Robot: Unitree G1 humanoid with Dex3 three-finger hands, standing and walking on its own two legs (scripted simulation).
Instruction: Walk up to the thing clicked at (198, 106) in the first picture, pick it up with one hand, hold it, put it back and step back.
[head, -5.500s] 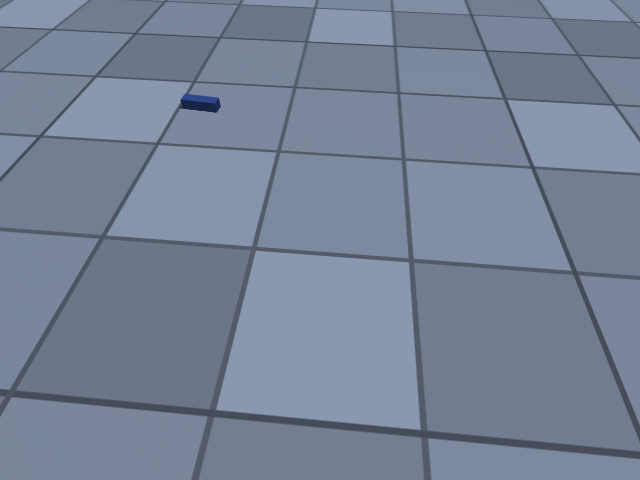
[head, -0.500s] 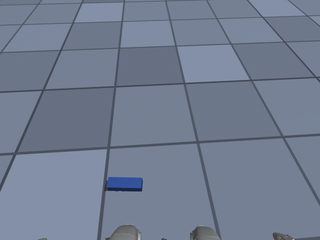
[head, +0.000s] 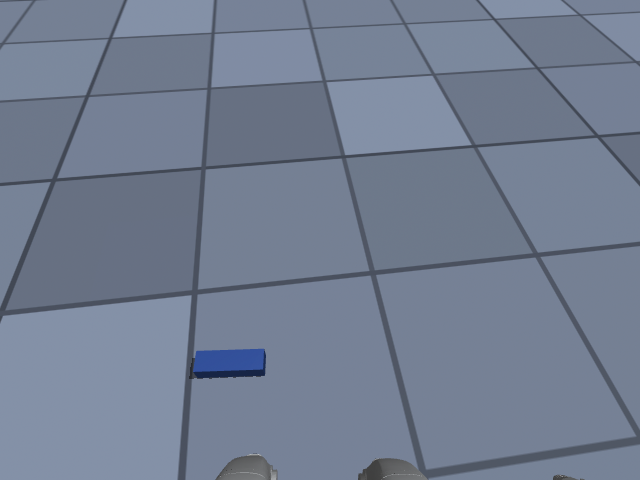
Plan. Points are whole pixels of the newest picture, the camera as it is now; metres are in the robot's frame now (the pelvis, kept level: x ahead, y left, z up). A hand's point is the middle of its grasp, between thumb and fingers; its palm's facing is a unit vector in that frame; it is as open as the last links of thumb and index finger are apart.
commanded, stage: walk up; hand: left
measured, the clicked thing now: (230, 363) +0.49 +0.28 -0.72
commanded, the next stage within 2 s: stand in 1.38 s
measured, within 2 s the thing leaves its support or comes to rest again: neither
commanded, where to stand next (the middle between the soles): +0.13 -0.02 m, yaw +1 degrees
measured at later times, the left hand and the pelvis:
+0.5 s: hand out of the picture +0.09 +0.23 -0.13, palm faces +0.02 -0.94 -0.33, open 7.4 cm; pelvis +0.01 -0.03 +0.02, yaw +2 degrees
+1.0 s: hand out of the picture +0.10 +0.25 -0.12, palm faces +0.04 -0.94 -0.34, open 7.4 cm; pelvis +0.02 -0.01 +0.03, yaw +2 degrees
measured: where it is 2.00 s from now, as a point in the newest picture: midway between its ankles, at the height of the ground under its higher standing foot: outside the picture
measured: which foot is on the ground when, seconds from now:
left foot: down 0.00-0.08, up 0.10-0.30, down 0.32-1.00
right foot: down 0.00-1.00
